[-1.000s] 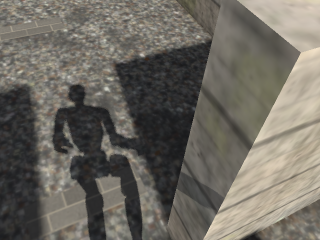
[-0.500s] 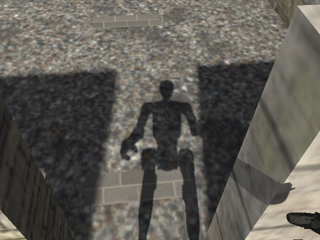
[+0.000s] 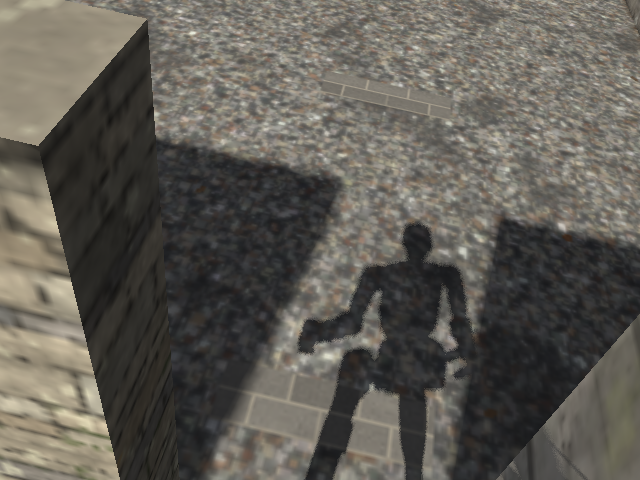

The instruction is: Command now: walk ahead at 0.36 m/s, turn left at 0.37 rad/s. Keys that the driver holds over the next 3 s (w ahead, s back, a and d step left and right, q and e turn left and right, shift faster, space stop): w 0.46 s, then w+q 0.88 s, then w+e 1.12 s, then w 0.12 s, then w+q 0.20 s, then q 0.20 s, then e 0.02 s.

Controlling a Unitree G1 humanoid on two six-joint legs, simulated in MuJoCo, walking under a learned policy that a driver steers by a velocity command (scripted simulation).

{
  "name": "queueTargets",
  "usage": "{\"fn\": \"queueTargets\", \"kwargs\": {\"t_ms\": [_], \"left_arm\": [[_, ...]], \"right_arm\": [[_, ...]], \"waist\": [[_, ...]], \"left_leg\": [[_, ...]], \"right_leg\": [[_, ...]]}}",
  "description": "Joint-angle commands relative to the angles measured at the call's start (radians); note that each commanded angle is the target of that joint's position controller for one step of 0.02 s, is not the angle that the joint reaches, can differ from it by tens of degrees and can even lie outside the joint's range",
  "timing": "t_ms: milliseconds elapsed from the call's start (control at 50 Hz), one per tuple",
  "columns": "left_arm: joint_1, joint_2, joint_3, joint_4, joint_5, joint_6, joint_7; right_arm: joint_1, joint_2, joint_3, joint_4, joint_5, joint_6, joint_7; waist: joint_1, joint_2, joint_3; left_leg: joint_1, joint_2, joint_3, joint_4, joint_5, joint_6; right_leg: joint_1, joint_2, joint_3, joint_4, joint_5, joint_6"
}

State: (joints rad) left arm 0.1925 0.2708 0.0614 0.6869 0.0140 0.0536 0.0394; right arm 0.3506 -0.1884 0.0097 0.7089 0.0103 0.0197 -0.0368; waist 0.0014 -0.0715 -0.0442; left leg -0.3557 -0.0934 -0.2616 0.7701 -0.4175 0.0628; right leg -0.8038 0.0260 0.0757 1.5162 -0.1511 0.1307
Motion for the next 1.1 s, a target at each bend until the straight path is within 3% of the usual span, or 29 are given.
{"fn": "queueTargets", "kwargs": {"t_ms": [20, 60, 80, 140, 180, 220, 240, 280, 300, 320, 340, 360, 380, 400, 420, 440, 480, 560, 660, 700, 720, 760, 840, 860, 880, 960, 1020, 1080, 1100], "left_arm": [[-0.04, 0.084, 0.022, -0.054, -0.02, -0.051, -0.028], [-0.032, 0.103, 0.04, -0.042, -0.028, -0.075, -0.049], [-0.136, 0.13, 0.052, -0.072, -0.062, -0.085, -0.05], [-0.21, 0.1, 0.042, -0.085, -0.035, -0.107, -0.049], [-0.041, 0.088, 0.036, -0.044, -0.009, -0.091, -0.066], [0.044, 0.071, 0.035, -0.01, -0.028, -0.06, -0.084], [0.127, 0.085, 0.041, 0.016, -0.049, -0.042, -0.085], [0.296, 0.121, 0.043, 0.065, -0.054, -0.041, -0.074], [0.43, 0.145, 0.061, 0.101, -0.058, -0.034, -0.088], [0.531, 0.167, 0.071, 0.139, -0.028, -0.042, -0.097], [0.642, 0.112, 0.047, 0.18, -0.017, -0.041, -0.093], [0.605, 0.121, -0.001, 0.196, -0.006, -0.082, -0.107], [0.574, 0.152, -0.006, 0.223, -0.045, -0.091, -0.115], [0.579, 0.121, -0.013, 0.22, -0.048, -0.09, -0.109], [0.446, 0.197, 0.008, 0.219, 0.005, -0.078, -0.091], [0.296, 0.163, -0.011, 0.184, 0.015, -0.088, -0.062], [0.188, 0.152, -0.036, 0.126, 0.061, -0.074, -0.021], [0.292, 0.096, -0.048, 0.113, 0.013, -0.053, 0.04], [0.311, 0.103, -0.02, 0.097, -0.018, -0.041, 0.036], [0.246, 0.106, -0.016, 0.073, 0.039, -0.04, 0.011], [0.206, 0.104, -0.013, 0.048, 0.037, -0.035, 0.001], [0.227, 0.116, -0.002, 0.047, 0.018, -0.011, 0.004], [0.196, 0.171, 0.023, 0.037, 0.031, -0.008, 0.001], [0.172, 0.165, 0.03, 0.042, -0.011, -0.018, 0.006], [0.157, 0.169, 0.031, 0.04, -0.016, -0.02, 0.008], [0.049, 0.2, 0.044, -0.007, -0.004, 0.015, -0.004], [-0.023, 0.264, 0.085, -0.004, -0.074, 0.027, 0.025], [-0.112, 0.222, 0.073, -0.01, -0.108, 0.019, 0.031], [-0.095, 0.151, 0.05, -0.025, -0.079, -0.002, 0.027]], "right_arm": [[0.049, -0.172, -0.064, 0.017, 0.005, -0.016, -0.01], [0.056, -0.199, -0.077, 0.024, -0.019, -0.031, 0.002], [0.126, -0.191, -0.08, 0.051, -0.005, -0.057, -0.005], [0.18, -0.201, -0.092, 0.095, 0.023, -0.099, -0.017], [0.007, -0.157, -0.064, 0.052, 0.001, -0.088, -0.032], [-0.034, -0.15, -0.058, 0.035, 0.006, -0.048, -0.032], [-0.031, -0.161, -0.059, 0.034, -0.016, -0.033, -0.031], [-0.074, -0.176, -0.07, 0.068, -0.054, -0.011, -0.039], [-0.072, -0.163, -0.066, 0.098, -0.049, 0.002, -0.055], [-0.077, -0.138, -0.059, 0.146, -0.04, 0.002, -0.06], [-0.041, -0.096, -0.065, 0.215, -0.034, -0.02, -0.053], [0.067, -0.011, -0.062, 0.219, 0.0, -0.028, -0.068], [0.269, 0.032, -0.052, 0.22, 0.007, -0.043, -0.078], [0.18, 0.015, -0.045, 0.231, 0.02, -0.053, -0.084], [0.041, 0.002, -0.03, 0.162, 0.073, -0.031, -0.095], [-0.073, -0.032, -0.028, 0.14, 0.076, -0.004, -0.091], [-0.174, -0.108, -0.046, 0.08, 0.028, 0.019, -0.059], [-0.182, -0.095, -0.06, 0.052, -0.019, 0.028, -0.022], [-0.189, -0.061, -0.051, 0.014, -0.005, 0.059, 0.017], [-0.056, -0.149, -0.106, 0.047, -0.007, 0.074, 0.02], [-0.046, -0.159, -0.115, 0.048, -0.003, 0.08, 0.02], [-0.121, -0.116, -0.103, -0.004, -0.004, 0.095, 0.02], [-0.079, -0.1, -0.091, -0.026, -0.004, 0.1, 0.041], [-0.059, -0.085, -0.076, -0.019, -0.017, 0.099, 0.019], [-0.077, -0.071, -0.067, -0.027, -0.023, 0.099, 0.02], [-0.116, -0.025, -0.032, -0.041, -0.022, 0.1, 0.046], [-0.09, -0.012, -0.024, -0.004, 0.004, 0.04, 0.07], [0.198, -0.059, -0.052, 0.141, -0.012, -0.001, 0.07], [0.226, -0.166, -0.084, 0.155, -0.007, -0.019, 0.057]], "waist": [[-0.016, 0.276, 0.056], [-0.018, 0.264, 0.038], [-0.08, 0.261, 0.073], [-0.108, 0.239, 0.094], [0.004, 0.206, 0.075], [0.019, 0.261, 0.055], [0.047, 0.286, 0.048], [0.127, 0.254, 0.02], [0.153, 0.302, 0.054], [0.234, 0.161, 0.033], [0.304, -0.094, 0.055], [0.158, -0.439, 0.194], [-0.017, -0.708, 0.166], [0.042, -0.467, 0.098], [-0.005, -0.355, 0.105], [-0.02, -0.202, 0.168], [-0.048, 0.049, 0.204], [-0.015, -0.05, 0.098], [0.015, -0.047, 0.029], [-0.007, -0.093, 0.001], [0.001, -0.102, 0.018], [0.039, -0.067, 0.085], [0.043, -0.145, 0.069], [0.047, -0.178, 0.042], [0.051, -0.17, 0.048], [0.056, -0.13, 0.063], [-0.004, -0.124, 0.07], [-0.138, 0.02, -0.047], [-0.134, 0.281, -0.022]], "left_leg": [[0.118, 0.18, -0.29, -0.224, 0.031, 0.215], [0.086, 0.18, -0.316, -0.179, -0.056, 0.237], [0.253, 0.222, -0.394, -0.099, -0.181, 0.238], [0.301, 0.235, -0.446, -0.042, -0.248, 0.24], [-0.11, 0.156, -0.28, 0.018, -0.271, 0.197], [-0.351, 0.112, -0.131, 0.017, -0.224, 0.141], [-0.384, 0.114, -0.121, 0.039, -0.242, 0.123], [-0.419, 0.148, -0.141, 0.178, -0.246, 0.078], [-0.294, 0.096, -0.092, 0.383, -0.237, 0.019], [-0.272, 0.046, 0.013, 0.687, -0.13, -0.045], [-0.437, -0.086, 0.109, 1.237, -0.38, -0.105], [-0.724, -0.202, 0.072, 1.511, -0.516, -0.151], [-0.827, -0.139, 0.104, 1.587, -0.469, -0.163], [-0.793, -0.109, 0.105, 1.498, -0.387, -0.158], [-0.747, 0.001, 0.115, 1.374, -0.234, -0.146], [-0.721, 0.032, 0.079, 1.333, -0.163, -0.135], [-0.661, -0.012, 0.012, 1.175, 0.026, -0.098], [-0.61, -0.069, 0.076, 0.982, 0.246, -0.126], [-0.673, 0.005, 0.054, 0.712, 0.179, -0.157], [-0.62, -0.001, 0.033, 0.895, 0.116, -0.158], [-0.615, -0.004, 0.049, 0.91, 0.097, -0.162], [-0.648, 0.017, 0.076, 0.731, 0.104, -0.156], [-0.609, 0.063, 0.096, 0.646, 0.058, -0.168], [-0.59, 0.094, 0.164, 0.613, 0.075, -0.173], [-0.562, 0.107, 0.182, 0.567, 0.091, -0.171], [-0.365, 0.147, 0.314, 0.311, 0.147, -0.141], [-0.202, 0.144, 0.378, 0.119, 0.029, -0.134], [0.171, 0.045, 0.38, -0.236, 0.259, -0.057], [0.354, 0.099, 0.163, -0.316, 0.748, 0.028]], "right_leg": [[-0.106, -0.035, -0.007, -0.185, 0.043, -0.006], [-0.056, -0.02, 0.001, -0.255, 0.108, -0.016], [-0.253, -0.075, 0.143, -0.346, 0.226, -0.024], [-0.357, -0.079, 0.179, -0.483, 0.258, -0.042], [0.093, -0.067, 0.126, -0.661, 0.582, -0.05], [0.45, -0.038, 0.022, -0.7, 0.443, -0.049], [0.566, -0.04, 0.007, -0.698, 0.373, -0.052], [0.732, -0.099, -0.042, -0.664, 0.379, -0.082], [0.688, -0.18, 0.033, -0.934, 0.294, -0.122], [0.782, -0.188, -0.026, -1.048, 0.338, -0.129], [0.873, -0.221, 0.005, -1.038, 0.29, -0.179], [0.875, -0.248, 0.056, -0.925, 1.395, -0.035], [0.906, -0.294, 0.158, -0.91, 1.949, -0.008], [0.869, -0.281, 0.187, -0.974, 1.61, -0.041], [0.678, -0.405, 0.502, -1.138, 0.961, -0.21], [0.589, -0.461, 0.549, -1.196, 0.76, -0.276], [0.481, -0.428, 0.419, -1.121, 0.546, -0.316], [0.574, -0.308, 0.096, -1.088, 0.692, -0.271], [0.841, -0.35, 0.05, -1.077, 0.731, -0.287], [0.864, -0.359, 0.004, -1.046, 0.759, -0.298], [0.854, -0.343, -0.017, -1.044, 0.704, -0.297], [0.88, -0.33, -0.043, -1.055, 0.593, -0.267], [0.943, -0.374, -0.076, -1.011, 0.738, -0.284], [0.962, -0.346, -0.13, -1.004, 0.755, -0.281], [0.94, -0.355, -0.134, -0.985, 0.781, -0.279], [0.784, -0.354, -0.215, -0.955, 0.691, -0.274], [0.753, -0.414, -0.186, -0.972, 0.813, -0.293], [0.701, -0.326, -0.253, -0.674, 0.762, -0.231], [0.44, -0.214, -0.214, -0.364, 0.008, -0.172]]}}
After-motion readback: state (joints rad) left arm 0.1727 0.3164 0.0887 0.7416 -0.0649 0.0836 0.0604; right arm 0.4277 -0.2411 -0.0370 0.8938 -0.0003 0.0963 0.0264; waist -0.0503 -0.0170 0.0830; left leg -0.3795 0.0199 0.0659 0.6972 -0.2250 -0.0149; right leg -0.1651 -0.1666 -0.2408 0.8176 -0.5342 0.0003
